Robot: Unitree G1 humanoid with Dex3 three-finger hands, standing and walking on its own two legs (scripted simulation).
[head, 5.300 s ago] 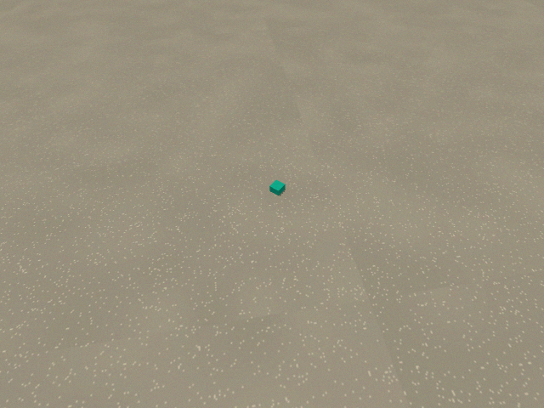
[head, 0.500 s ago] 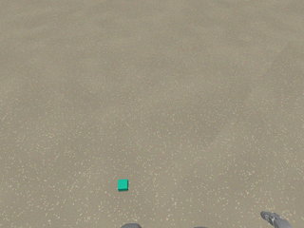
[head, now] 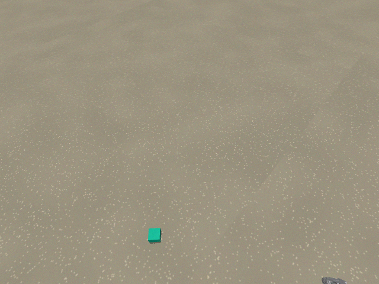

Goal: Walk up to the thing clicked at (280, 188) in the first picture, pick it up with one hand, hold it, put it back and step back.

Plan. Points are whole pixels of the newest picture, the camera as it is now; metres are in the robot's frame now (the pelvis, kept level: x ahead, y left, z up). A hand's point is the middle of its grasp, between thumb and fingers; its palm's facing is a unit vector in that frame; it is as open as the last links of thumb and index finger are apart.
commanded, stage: walk up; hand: left
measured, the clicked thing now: (154, 235) +0.47 +0.25 -0.76
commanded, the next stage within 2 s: stand in 0.82 s
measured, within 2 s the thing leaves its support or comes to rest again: neither
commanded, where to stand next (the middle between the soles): +0.07 +0.01 m, yaw -1 degrees
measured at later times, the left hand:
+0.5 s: hand out of the picture +0.11 +0.26 -0.15, palm faces -0.04 -0.94 -0.35, open 7.4 cm
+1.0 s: hand out of the picture +0.09 +0.26 -0.15, palm faces -0.02 -0.94 -0.35, open 7.4 cm
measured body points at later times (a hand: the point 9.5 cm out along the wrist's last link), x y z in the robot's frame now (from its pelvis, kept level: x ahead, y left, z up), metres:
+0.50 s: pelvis +0.01 +0.00 +0.01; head +0.03 +0.01 +0.46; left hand +0.11 +0.31 -0.12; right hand +0.08 -0.30 -0.13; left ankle +0.03 +0.13 -0.74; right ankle +0.01 -0.15 -0.74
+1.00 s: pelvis +0.02 +0.00 +0.01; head +0.03 +0.00 +0.46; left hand +0.10 +0.31 -0.13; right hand +0.11 -0.30 -0.12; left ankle +0.03 +0.13 -0.74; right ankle +0.01 -0.15 -0.74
